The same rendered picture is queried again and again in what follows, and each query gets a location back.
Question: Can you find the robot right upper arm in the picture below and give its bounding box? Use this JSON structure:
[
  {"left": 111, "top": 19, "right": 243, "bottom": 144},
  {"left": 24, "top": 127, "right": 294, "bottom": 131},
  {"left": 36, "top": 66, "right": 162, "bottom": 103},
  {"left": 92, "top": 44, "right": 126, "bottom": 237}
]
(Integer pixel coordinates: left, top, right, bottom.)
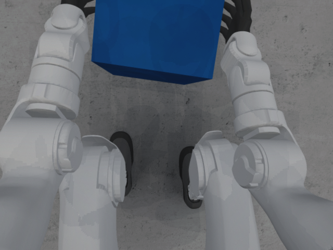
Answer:
[{"left": 232, "top": 139, "right": 333, "bottom": 250}]

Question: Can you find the robot right forearm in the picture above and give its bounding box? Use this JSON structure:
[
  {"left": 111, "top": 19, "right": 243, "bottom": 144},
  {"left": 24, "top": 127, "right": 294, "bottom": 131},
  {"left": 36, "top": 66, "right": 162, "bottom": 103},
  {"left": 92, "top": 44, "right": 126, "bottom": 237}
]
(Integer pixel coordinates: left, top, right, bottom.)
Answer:
[{"left": 221, "top": 31, "right": 307, "bottom": 171}]

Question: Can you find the carton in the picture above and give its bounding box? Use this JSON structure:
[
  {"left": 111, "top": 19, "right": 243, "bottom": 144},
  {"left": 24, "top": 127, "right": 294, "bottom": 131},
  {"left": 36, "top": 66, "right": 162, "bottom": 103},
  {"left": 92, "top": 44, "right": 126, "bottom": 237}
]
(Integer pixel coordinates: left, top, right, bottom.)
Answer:
[{"left": 91, "top": 0, "right": 225, "bottom": 85}]

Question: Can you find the left robot hand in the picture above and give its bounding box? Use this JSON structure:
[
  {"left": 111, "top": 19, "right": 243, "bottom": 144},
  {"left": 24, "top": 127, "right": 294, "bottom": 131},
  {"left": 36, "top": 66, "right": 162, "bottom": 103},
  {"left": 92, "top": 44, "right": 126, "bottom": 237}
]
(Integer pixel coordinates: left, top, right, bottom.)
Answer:
[{"left": 61, "top": 0, "right": 95, "bottom": 18}]

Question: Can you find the right robot hand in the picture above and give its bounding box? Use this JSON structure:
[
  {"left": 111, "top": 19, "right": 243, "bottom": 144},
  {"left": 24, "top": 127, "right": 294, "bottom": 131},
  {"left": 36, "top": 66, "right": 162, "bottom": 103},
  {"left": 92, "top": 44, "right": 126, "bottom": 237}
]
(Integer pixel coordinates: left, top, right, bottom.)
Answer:
[{"left": 220, "top": 0, "right": 252, "bottom": 43}]

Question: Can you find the robot left forearm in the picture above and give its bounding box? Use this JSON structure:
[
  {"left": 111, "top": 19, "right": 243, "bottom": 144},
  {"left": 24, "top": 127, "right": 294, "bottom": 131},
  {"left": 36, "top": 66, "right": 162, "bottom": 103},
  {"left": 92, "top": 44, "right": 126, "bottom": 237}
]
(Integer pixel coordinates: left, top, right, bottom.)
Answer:
[{"left": 0, "top": 4, "right": 90, "bottom": 168}]

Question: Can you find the robot left shin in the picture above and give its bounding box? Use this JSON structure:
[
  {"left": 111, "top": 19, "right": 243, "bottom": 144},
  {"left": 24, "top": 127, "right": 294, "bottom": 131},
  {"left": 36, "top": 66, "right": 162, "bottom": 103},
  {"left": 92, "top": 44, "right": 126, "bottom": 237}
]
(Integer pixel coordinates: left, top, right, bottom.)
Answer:
[{"left": 59, "top": 135, "right": 127, "bottom": 195}]

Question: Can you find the robot left upper arm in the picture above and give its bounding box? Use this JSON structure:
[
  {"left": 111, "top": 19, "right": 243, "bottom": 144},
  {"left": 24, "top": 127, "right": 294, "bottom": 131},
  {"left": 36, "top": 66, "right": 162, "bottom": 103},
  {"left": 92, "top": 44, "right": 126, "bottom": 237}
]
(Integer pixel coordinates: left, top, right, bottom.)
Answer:
[{"left": 0, "top": 117, "right": 83, "bottom": 250}]

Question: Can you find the robot left foot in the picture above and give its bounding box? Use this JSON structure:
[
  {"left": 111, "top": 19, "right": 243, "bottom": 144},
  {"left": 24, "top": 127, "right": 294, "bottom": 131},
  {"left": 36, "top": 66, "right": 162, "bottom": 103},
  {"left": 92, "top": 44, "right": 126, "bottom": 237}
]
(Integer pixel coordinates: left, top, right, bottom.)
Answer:
[{"left": 110, "top": 131, "right": 134, "bottom": 196}]

